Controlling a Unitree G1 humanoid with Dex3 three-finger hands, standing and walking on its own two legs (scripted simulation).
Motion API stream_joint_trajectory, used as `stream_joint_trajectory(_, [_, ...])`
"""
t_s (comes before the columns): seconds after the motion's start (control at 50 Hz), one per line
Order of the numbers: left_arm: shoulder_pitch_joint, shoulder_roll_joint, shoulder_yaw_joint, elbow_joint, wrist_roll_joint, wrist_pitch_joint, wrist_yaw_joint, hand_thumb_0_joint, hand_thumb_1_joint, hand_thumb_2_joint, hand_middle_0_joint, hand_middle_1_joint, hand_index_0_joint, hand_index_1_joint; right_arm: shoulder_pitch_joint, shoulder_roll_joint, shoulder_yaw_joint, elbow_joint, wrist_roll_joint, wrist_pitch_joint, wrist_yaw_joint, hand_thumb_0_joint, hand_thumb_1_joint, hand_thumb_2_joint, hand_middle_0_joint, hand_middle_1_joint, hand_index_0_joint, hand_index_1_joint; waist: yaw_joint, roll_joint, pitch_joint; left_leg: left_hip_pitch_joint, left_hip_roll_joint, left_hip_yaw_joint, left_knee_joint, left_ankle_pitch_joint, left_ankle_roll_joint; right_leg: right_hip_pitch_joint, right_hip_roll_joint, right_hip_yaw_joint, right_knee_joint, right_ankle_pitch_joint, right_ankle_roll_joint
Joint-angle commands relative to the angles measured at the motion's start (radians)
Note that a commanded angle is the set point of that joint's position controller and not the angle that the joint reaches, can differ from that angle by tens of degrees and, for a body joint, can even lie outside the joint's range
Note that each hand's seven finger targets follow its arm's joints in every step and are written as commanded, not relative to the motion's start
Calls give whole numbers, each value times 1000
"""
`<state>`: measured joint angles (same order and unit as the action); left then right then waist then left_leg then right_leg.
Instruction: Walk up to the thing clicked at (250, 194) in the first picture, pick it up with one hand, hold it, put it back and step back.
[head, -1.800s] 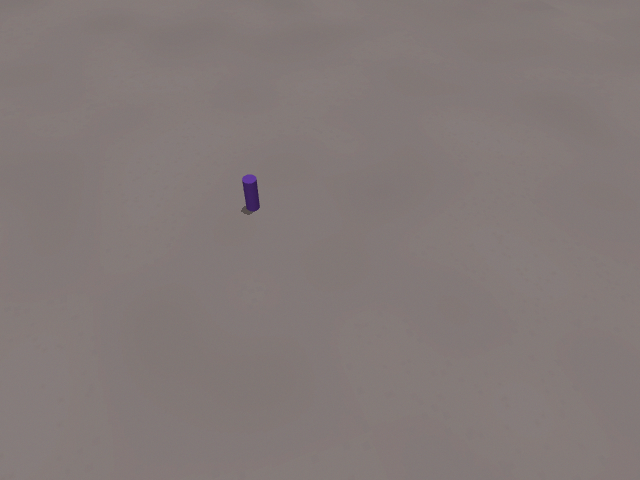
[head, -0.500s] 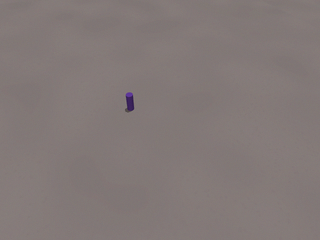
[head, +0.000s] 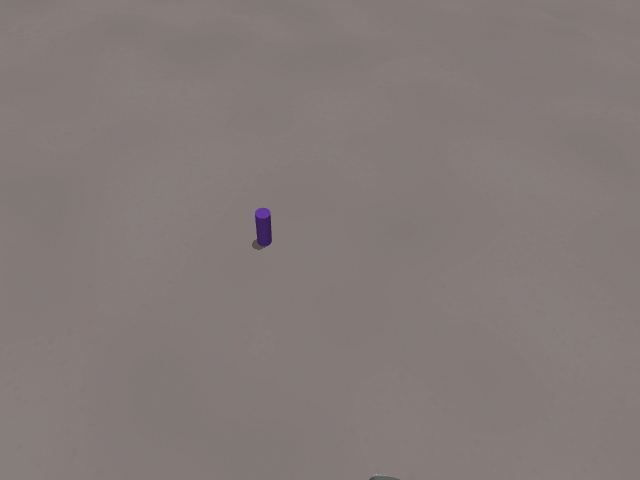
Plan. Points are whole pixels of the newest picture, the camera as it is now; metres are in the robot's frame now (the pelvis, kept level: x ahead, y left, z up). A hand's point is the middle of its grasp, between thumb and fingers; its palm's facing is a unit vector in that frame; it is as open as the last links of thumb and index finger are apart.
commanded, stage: walk up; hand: left
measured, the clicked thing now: (263, 227) +1.14 +0.21 -0.69
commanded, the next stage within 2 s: none
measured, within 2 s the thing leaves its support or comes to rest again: neither
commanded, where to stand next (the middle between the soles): +0.81 -0.01 m, yaw +2 degrees
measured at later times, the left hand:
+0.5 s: hand (137, 430) +0.22 +0.25 -0.13, palm faces +0.04 -0.92 -0.38, open 7.4 cm
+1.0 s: hand (180, 272) +0.49 +0.26 -0.13, palm faces -0.06 -0.92 -0.38, open 7.4 cm
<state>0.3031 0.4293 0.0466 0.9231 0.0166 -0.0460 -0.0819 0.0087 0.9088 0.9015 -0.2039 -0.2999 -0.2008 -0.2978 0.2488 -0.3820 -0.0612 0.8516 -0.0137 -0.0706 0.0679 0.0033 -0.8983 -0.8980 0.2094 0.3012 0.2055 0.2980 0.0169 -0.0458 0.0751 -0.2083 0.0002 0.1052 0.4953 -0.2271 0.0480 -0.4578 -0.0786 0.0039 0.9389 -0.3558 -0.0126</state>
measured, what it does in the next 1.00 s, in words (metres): walks ahead: right foot, then left foot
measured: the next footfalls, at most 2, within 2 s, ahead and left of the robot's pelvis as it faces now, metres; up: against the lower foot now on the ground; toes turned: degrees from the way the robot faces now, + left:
right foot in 0.18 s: +0.21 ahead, -0.16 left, +0.00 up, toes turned -5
left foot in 0.58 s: +0.40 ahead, +0.11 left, +0.00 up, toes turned +8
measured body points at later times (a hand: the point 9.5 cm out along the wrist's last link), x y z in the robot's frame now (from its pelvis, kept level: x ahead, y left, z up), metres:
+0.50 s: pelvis +0.21 -0.03 +0.00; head +0.24 -0.04 +0.45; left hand +0.22 +0.29 -0.10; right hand +0.33 -0.34 -0.11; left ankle +0.32 +0.11 -0.70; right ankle +0.17 -0.16 -0.73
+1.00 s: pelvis +0.42 -0.02 +0.00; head +0.43 -0.04 +0.44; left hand +0.49 +0.30 -0.10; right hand +0.45 -0.35 -0.12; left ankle +0.36 +0.11 -0.73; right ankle +0.54 -0.16 -0.72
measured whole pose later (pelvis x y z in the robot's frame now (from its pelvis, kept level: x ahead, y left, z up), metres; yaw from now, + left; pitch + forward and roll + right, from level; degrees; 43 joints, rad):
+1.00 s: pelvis +0.42 -0.02 +0.00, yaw +1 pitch -3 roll +2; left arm 0.26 0.43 0.06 0.88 0.02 -0.05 -0.09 0.01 0.91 0.90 -0.20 -0.30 -0.20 -0.30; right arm 0.36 -0.44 -0.06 0.85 -0.01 -0.07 0.05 0.01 -0.90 -0.90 0.21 0.30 0.21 0.30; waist -0.03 -0.01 0.07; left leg -0.11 0.04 0.12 0.52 -0.36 0.00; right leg -0.43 -0.10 -0.03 0.61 -0.18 -0.02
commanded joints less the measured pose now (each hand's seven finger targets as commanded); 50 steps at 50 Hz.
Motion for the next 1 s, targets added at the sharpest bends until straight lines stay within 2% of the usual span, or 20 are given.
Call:
stream_joint_trajectory(0.0, [-5,197,74,-78,10,-19,-9,0,900,900,-200,-300,-200,-300,-27,-310,-92,-87,4,-38,-15,0,-900,-900,200,300,200,300,-15,206,36,-124,265,-254,-332,-381,175,21,-52,5,-195,109,5])
stream_joint_trajectory(0.14, [59,212,100,-63,17,-43,4,0,900,900,-200,-300,-200,-300,-29,-264,-63,-91,0,-23,-13,0,-900,-900,200,300,200,300,57,31,-36,-237,170,-130,-11,-293,101,375,37,-88,-367,90,-22])
stream_joint_trajectory(0.16, [158,247,116,-46,18,-54,19,0,900,900,-200,-300,-200,-300,-3,-220,-45,-92,-3,-22,-14,0,-900,-900,200,300,200,300,110,-118,-92,-307,105,-70,279,-148,71,518,4,14,-470,-75,-54])
stream_joint_trajectory(0.18, [203,338,133,-60,20,-69,35,0,900,900,-200,-300,-200,-300,21,-148,-19,-122,8,-26,-13,0,-900,-900,200,300,200,300,110,-335,-102,-533,-30,-6,596,-274,-1,606,-269,497,-661,-216,-155])
stream_joint_trajectory(0.2, [180,361,124,-69,2,-69,36,0,900,900,-200,-300,-200,-300,-27,-238,-39,-110,2,-20,-31,0,-900,-900,200,300,200,300,113,-199,-50,-570,-1,-136,677,-316,-8,516,-387,690,-718,-195,-263])
stream_joint_trajectory(0.24, [76,308,109,-96,-20,-66,45,0,900,900,-200,-300,-200,-300,1,-268,-47,-63,21,-21,-31,0,-900,-900,200,300,200,300,53,-46,0,-511,48,-220,670,-192,-10,419,-313,472,-702,-60,-246])
stream_joint_trajectory(0.32, [22,258,87,-117,-15,-71,49,0,900,900,-200,-300,-200,-300,67,-233,-48,-23,12,-8,-11,0,-900,-900,200,300,200,300,11,-133,-10,-374,59,-165,482,-88,-37,329,-190,146,-678,205,-197])
stream_joint_trajectory(0.46, [44,262,82,-149,-7,-69,46,0,900,900,-200,-300,-200,-300,-81,-192,-51,-79,-1,-6,14,0,-900,-900,200,300,200,300,39,-83,-16,-223,72,-57,149,85,-34,287,-177,1,-639,262,-179])
stream_joint_trajectory(0.5, [9,278,83,-160,-7,-63,46,0,900,900,-200,-300,-200,-300,-46,-197,-59,-70,0,-11,15,0,-900,-900,200,300,200,300,4,-73,-32,-106,66,-38,103,89,-17,235,-196,10,-599,206,-172])
stream_joint_trajectory(0.54, [9,256,71,-162,-9,-55,48,0,900,900,-200,-300,-200,-300,66,-224,-76,-29,-4,-17,6,0,-900,-900,200,300,200,300,-59,36,-79,95,11,2,40,56,2,179,-136,-54,-394,312,-143])
stream_joint_trajectory(0.56, [48,202,50,-166,-9,-51,51,0,900,900,-200,-300,-200,-300,196,-279,-96,6,-19,-24,-6,0,-900,-900,200,300,200,300,-117,173,-155,278,36,-68,17,-48,41,82,-85,-89,-123,331,-113])
stream_joint_trajectory(0.58, [86,120,25,-184,-24,-48,52,0,900,900,-200,-300,-200,-300,263,-372,-121,-9,-31,-30,-23,0,-900,-900,200,300,200,300,-132,398,-196,413,290,-485,-85,-181,126,-158,38,-108,180,17,-54])
stream_joint_trajectory(0.6, [92,201,49,-167,-25,-39,64,0,900,900,-200,-300,-200,-300,238,-408,-126,-41,8,-31,-27,0,-900,-900,200,300,200,300,-126,287,-223,376,444,-806,-231,-257,222,-221,89,13,270,-193,-52])
stream_joint_trajectory(0.62, [38,257,52,-146,-17,-35,70,0,900,900,-200,-300,-200,-300,183,-389,-126,-45,30,-25,-29,0,-900,-900,200,300,200,300,-107,157,-146,264,444,-740,-239,-276,247,-232,37,83,339,-144,-54])
stream_joint_trajectory(0.66, [69,232,48,-113,-27,-32,62,0,900,900,-200,-300,-200,-300,88,-317,-87,-74,23,-27,-41,0,-900,-900,200,300,200,300,-48,121,-56,138,346,-467,-216,-78,172,-188,-9,112,251,-33,-38])
stream_joint_trajectory(0.7, [122,213,52,-79,-21,-25,48,0,900,900,-200,-300,-200,-300,50,-282,-70,-73,23,-37,-38,0,-900,-900,200,300,200,300,-11,183,-33,23,291,-286,-221,69,151,-91,-35,62,148,14,-19])
stream_joint_trajectory(0.8, [9,180,54,-107,-2,-16,15,0,900,900,-200,-300,-200,-300,77,-300,-74,-87,9,-46,-35,0,-900,-900,200,300,200,300,-46,195,-5,37,276,-222,-257,1,196,-97,-49,1,-84,72,15])
stream_joint_trajectory(0.88, [-72,164,58,-125,-2,-26,3,0,900,900,-200,-300,-200,-300,65,-306,-73,-91,11,-42,-32,0,-900,-900,200,300,200,300,-44,177,0,-3,255,-177,-231,-27,165,-4,-31,-26,-263,181,-6])
stream_joint_trajectory(0.94, [-56,164,65,-108,-4,-32,4,0,900,900,-200,-300,-200,-300,48,-307,-70,-101,13,-32,-32,0,-900,-900,200,300,200,300,-22,161,-24,-43,252,-158,-147,4,144,138,12,-68,-341,193,-17])
stream_joint_trajectory(0.98, [60,198,83,-73,-1,-45,18,0,900,900,-200,-300,-200,-300,54,-268,-53,-107,10,-25,-35,0,-900,-900,200,300,200,300,45,52,-92,-94,211,-121,68,68,100,358,40,-57,-399,171,-31])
